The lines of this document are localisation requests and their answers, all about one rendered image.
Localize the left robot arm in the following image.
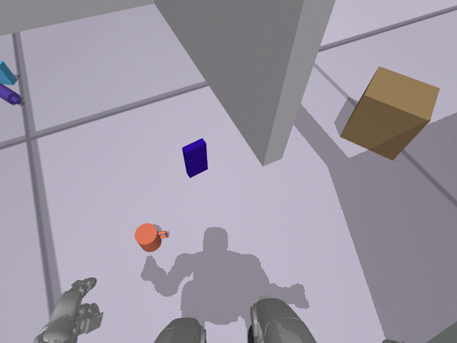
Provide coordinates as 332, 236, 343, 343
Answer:
34, 319, 78, 343

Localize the left robot hand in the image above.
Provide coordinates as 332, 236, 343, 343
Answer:
49, 277, 104, 336

